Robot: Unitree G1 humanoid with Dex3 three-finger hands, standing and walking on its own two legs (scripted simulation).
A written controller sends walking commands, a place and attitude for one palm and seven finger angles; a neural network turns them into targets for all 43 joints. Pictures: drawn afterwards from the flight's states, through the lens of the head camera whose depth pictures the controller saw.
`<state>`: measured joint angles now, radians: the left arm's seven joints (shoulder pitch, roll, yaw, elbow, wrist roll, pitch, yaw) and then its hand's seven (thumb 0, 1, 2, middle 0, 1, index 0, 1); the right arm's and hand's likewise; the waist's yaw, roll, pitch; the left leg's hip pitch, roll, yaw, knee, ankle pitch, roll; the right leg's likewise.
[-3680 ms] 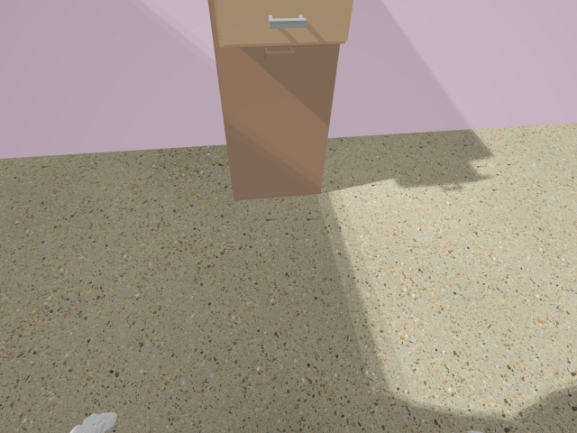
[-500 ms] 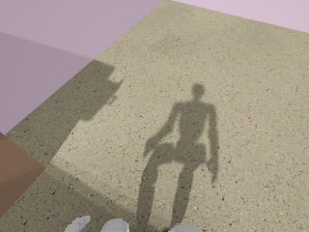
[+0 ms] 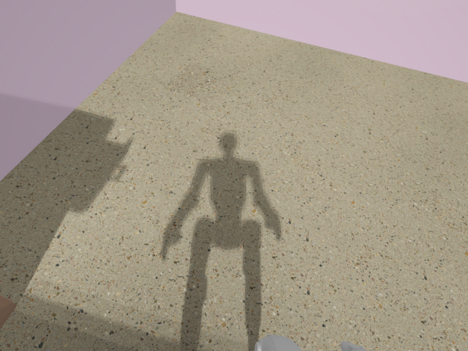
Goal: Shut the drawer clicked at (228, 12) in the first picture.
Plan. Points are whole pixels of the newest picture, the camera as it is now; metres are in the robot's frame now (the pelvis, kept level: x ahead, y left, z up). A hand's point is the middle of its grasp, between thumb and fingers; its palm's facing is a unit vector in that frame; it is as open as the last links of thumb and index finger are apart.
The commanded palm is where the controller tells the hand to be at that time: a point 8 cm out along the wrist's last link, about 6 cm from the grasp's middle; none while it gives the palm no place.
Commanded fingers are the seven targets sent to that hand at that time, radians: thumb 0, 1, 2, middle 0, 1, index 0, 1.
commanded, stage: walk to a spot facing it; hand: left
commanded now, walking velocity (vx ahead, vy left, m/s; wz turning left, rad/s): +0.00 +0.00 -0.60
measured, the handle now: out of the picture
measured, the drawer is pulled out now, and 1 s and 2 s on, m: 0.16 0.16 0.16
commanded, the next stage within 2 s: turn to face it in 1.20 s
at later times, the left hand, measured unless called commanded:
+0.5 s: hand (178, 343) +0.15 +0.11 -0.15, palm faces -0.29 -0.92 -0.26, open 7.4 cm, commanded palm none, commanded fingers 0.00 0.90 0.90 -0.20 -0.30 -0.20 -0.30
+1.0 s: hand (164, 307) +0.22 +0.15 -0.19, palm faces -0.45 -0.88 -0.15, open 7.4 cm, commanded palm none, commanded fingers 0.00 0.90 0.90 -0.20 -0.30 -0.20 -0.30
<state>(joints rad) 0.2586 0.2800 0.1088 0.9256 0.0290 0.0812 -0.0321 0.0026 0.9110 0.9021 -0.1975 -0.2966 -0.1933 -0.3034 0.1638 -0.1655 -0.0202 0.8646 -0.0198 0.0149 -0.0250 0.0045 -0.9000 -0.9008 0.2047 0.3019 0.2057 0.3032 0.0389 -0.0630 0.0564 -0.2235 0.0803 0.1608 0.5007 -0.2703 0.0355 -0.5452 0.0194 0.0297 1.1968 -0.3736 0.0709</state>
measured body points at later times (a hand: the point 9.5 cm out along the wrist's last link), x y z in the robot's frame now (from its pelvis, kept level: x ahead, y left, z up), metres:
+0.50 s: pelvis -0.01 -0.05 -0.01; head +0.00 -0.08 +0.44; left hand +0.17 +0.15 -0.13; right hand -0.09 -0.30 -0.17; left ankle +0.02 +0.09 -0.67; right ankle -0.06 -0.13 -0.74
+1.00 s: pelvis +0.13 -0.02 +0.00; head +0.17 +0.00 +0.45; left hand +0.25 +0.20 -0.17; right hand +0.09 -0.27 -0.12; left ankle +0.19 +0.03 -0.74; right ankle +0.02 -0.13 -0.64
